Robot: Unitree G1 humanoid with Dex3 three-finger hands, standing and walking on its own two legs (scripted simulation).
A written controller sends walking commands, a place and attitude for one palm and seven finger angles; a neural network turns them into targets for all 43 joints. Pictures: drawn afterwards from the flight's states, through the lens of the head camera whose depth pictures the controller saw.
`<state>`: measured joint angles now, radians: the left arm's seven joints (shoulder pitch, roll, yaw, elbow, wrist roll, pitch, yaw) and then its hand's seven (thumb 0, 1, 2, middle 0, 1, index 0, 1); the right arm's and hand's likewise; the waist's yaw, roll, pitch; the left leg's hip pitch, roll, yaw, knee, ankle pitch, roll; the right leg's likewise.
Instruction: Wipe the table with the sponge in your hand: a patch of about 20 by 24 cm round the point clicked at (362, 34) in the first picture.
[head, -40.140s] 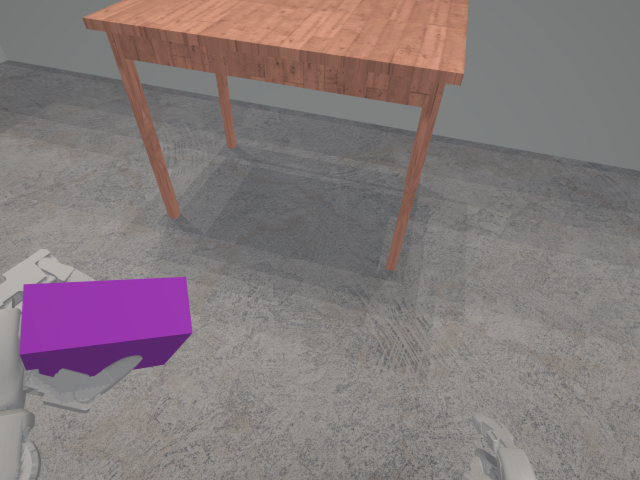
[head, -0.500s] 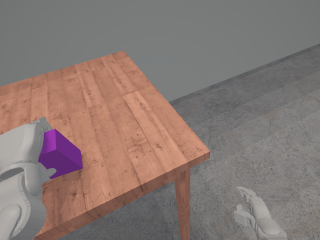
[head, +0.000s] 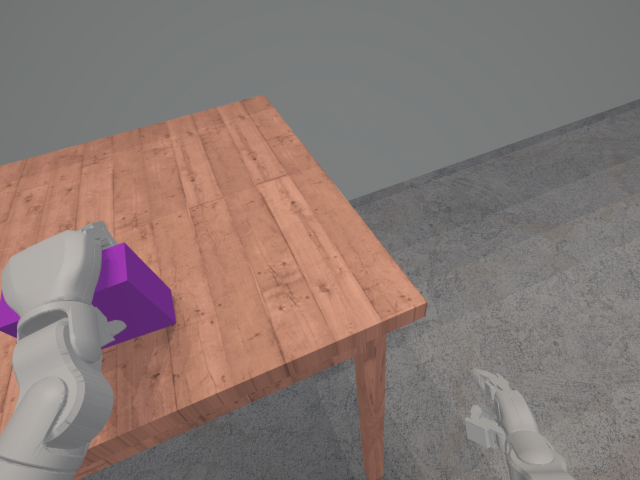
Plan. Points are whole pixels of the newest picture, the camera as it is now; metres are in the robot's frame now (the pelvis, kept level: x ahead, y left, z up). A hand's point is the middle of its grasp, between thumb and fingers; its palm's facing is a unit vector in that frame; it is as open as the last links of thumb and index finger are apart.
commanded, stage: lift the sponge slowly off the table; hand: left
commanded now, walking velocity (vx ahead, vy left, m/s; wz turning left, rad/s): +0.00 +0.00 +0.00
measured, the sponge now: (106, 313) +0.25 +0.31 +0.11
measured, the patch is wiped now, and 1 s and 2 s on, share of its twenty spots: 0.95 0.95 0.95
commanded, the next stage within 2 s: bring the sponge back beside the body in 1.66 s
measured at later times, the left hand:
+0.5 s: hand (94, 293) +0.24 +0.28 +0.17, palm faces +0.23 -0.10 -0.97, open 9.3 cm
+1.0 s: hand (95, 272) +0.25 +0.27 +0.20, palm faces +0.23 -0.08 -0.97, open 9.3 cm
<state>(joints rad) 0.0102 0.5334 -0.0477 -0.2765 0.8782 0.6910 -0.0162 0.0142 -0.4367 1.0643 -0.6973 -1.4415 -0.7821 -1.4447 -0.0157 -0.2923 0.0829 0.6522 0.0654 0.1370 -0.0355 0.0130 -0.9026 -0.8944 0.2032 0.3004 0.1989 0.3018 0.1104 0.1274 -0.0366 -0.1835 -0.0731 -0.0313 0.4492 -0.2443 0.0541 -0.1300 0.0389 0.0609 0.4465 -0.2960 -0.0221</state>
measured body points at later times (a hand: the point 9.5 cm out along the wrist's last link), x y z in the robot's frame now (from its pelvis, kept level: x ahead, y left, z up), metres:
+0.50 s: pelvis +0.00 -0.02 +0.00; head -0.02 -0.07 +0.45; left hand +0.22 +0.28 +0.22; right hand +0.27 -0.21 -0.07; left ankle +0.00 +0.09 -0.74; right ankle -0.04 -0.11 -0.74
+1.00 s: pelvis -0.02 -0.03 +0.00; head -0.05 -0.08 +0.45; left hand +0.23 +0.27 +0.25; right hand +0.24 -0.22 -0.08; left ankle +0.00 +0.09 -0.74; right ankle -0.04 -0.11 -0.74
